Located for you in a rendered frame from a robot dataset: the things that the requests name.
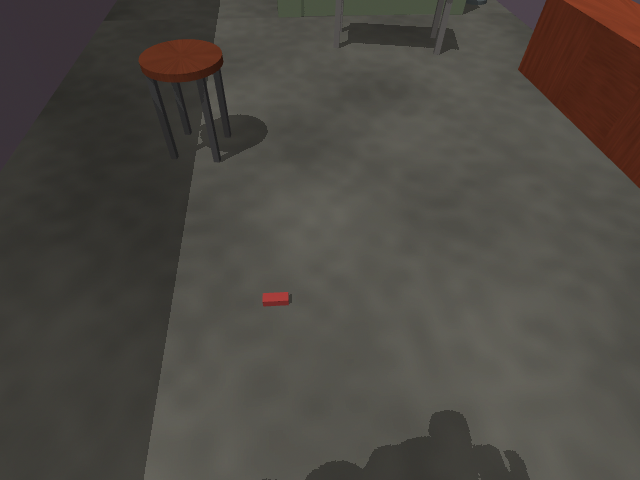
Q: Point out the small box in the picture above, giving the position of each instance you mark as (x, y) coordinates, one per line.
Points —
(275, 299)

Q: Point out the stool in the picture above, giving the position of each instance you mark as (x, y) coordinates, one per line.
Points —
(186, 60)

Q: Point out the sofa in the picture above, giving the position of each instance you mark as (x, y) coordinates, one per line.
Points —
(298, 8)

